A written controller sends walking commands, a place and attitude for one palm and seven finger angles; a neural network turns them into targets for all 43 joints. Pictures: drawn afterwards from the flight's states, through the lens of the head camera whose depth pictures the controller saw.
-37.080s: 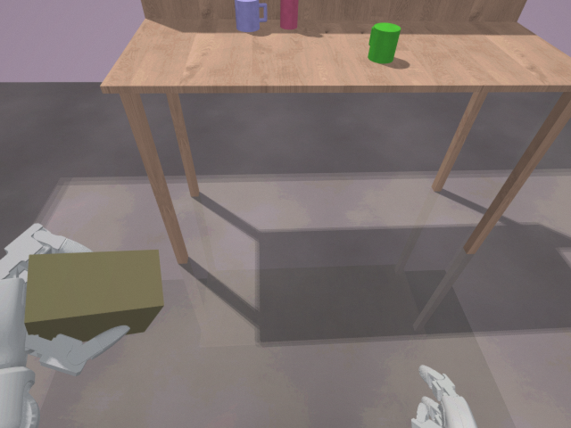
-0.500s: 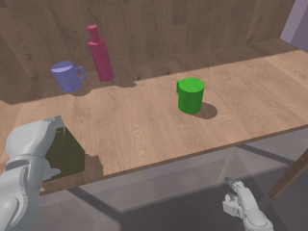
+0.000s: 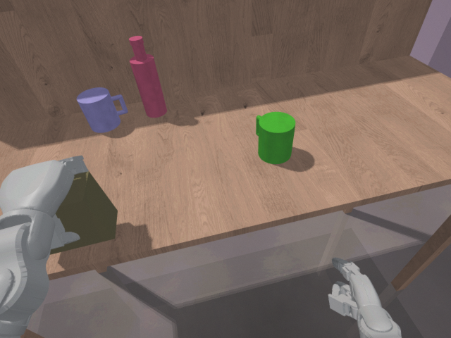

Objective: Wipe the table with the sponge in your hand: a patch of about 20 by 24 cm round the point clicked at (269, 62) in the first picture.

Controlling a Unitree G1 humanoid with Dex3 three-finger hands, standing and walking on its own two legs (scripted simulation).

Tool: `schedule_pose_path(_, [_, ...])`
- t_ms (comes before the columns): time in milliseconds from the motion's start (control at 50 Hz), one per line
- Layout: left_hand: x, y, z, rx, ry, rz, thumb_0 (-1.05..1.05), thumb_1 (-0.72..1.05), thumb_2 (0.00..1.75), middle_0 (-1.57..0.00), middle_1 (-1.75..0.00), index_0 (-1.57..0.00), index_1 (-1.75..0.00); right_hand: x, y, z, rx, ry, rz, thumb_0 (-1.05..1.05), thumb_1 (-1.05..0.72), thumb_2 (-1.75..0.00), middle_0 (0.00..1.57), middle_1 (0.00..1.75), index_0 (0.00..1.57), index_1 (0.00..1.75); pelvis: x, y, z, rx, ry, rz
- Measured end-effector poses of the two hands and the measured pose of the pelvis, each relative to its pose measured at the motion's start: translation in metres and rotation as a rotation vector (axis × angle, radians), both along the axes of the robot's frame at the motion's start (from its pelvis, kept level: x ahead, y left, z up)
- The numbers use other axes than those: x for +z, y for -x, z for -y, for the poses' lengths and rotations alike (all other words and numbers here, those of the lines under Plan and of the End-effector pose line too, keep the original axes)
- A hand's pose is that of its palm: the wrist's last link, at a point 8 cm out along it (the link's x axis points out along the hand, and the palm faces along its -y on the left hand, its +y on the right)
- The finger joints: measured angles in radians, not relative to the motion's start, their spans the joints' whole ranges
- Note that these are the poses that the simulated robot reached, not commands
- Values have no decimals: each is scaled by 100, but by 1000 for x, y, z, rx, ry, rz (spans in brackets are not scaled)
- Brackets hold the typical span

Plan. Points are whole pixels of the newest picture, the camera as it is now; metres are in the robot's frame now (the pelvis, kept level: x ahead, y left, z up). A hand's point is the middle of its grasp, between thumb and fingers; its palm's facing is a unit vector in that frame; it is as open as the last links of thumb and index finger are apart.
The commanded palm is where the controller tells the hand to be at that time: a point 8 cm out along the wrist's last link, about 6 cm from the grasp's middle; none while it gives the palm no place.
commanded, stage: lift the sponge slowly off the table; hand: left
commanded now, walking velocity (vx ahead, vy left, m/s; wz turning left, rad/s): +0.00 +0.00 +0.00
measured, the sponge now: (73, 220) +0.24 +0.31 +0.11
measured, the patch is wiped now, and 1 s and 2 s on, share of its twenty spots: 0.95 0.95 0.95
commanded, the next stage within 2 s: bring the sponge back beside the body in 1.14 s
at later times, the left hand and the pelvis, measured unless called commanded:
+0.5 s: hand (54, 187) +0.25 +0.31 +0.18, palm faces +0.12 -0.05 -0.99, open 10.3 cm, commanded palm +0.20 +0.31 +0.26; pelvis -0.01 +0.00 +0.00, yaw +0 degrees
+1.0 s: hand (56, 163) +0.26 +0.30 +0.22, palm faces +0.22 -0.08 -0.97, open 10.3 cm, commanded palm +0.21 +0.29 +0.30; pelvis -0.01 +0.01 +0.00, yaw +0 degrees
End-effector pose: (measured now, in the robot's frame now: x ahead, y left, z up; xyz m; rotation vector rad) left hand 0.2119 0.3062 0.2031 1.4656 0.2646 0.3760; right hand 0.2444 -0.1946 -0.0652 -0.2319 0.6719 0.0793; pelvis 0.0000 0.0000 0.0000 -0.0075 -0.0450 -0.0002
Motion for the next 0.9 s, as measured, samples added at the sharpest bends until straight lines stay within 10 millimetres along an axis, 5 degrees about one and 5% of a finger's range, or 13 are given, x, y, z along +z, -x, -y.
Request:
schedule_pose_path(540, [32, -8, -3, 13, -2, 27, -1, -51, 104, -69, -132, -71, -130, 3, 1, -9, 17, -14, 11, 1, -90, -90, 20, 30, 20, 30, 1, 9, -3, 0, -4, 1])
schedule_pose_path(900, [63, -18, 14, -43, -4, 131, -1, -51, 104, -69, -132, -72, -130, 8, -5, -29, 50, -54, 31, 1, -90, -90, 20, 30, 20, 30, 3, 10, -7, -4, -8, -4])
